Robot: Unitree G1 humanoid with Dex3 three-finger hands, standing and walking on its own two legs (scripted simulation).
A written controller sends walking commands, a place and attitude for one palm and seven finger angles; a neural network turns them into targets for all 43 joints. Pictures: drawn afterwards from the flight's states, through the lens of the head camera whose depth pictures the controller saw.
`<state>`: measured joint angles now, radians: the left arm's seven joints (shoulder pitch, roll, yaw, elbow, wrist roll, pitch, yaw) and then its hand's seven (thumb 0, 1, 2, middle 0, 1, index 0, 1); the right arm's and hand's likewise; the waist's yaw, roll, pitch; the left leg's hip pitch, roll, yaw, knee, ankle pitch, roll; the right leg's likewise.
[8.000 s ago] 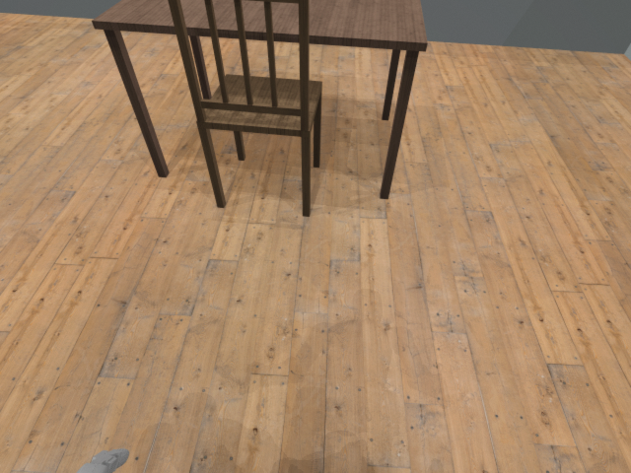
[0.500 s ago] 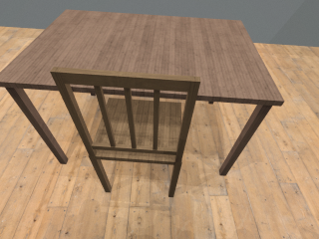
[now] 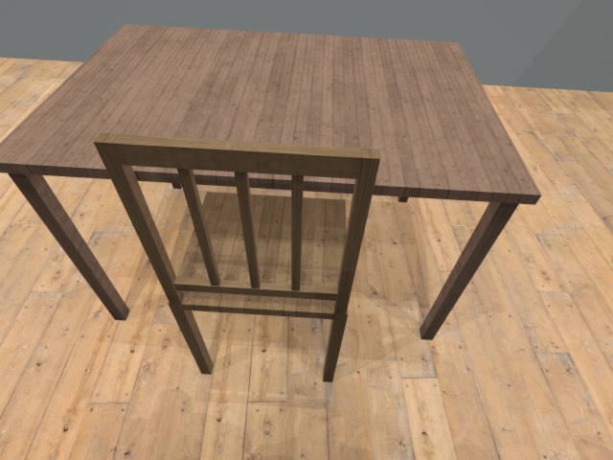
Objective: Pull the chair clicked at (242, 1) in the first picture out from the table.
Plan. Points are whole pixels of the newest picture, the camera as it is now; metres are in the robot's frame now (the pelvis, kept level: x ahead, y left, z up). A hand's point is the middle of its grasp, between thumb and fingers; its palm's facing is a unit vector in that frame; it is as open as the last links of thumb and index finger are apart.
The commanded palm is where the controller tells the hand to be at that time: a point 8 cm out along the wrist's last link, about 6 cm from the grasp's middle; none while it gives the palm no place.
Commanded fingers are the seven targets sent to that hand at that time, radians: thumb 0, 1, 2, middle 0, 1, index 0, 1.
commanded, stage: shuffle to correct the standing spot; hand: left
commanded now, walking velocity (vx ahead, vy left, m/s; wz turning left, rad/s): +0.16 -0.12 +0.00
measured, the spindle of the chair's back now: (249, 236) +0.51 +0.14 -0.07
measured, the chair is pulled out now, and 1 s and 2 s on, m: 0.00 0.00 0.00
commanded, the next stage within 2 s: come to a stop and stand still in 0.20 s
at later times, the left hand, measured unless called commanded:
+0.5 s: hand out of the picture -0.02 +0.10 -0.19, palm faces +0.07 -0.99 -0.12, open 7.4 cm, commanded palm none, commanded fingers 0.00 0.90 0.90 -0.20 -0.30 -0.20 -0.30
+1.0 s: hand out of the picture +0.09 +0.11 -0.17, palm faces +0.01 -0.97 -0.24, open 7.3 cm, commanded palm none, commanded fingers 0.00 0.90 0.90 -0.20 -0.30 -0.20 -0.30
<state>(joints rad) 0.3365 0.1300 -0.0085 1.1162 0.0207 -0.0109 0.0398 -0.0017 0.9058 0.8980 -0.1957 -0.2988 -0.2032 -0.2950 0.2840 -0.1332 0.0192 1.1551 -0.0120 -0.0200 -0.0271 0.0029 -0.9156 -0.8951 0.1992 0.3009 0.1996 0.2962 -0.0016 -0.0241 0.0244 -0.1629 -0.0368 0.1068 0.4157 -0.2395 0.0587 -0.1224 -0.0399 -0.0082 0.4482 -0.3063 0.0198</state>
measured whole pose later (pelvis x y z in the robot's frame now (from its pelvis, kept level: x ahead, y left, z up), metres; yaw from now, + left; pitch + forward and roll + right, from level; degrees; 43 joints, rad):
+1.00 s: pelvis +0.06 -0.07 +0.00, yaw -1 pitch -2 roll +1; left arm 0.26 0.17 0.00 1.05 0.02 -0.01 0.04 0.00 0.92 0.90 -0.20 -0.30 -0.20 -0.30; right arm 0.24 -0.17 0.00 1.10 -0.01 0.01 -0.02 0.00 -0.92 -0.90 0.20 0.30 0.20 0.30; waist 0.00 0.00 0.03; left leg -0.18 0.03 0.08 0.40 -0.19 -0.02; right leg -0.16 0.02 -0.04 0.46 -0.28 -0.05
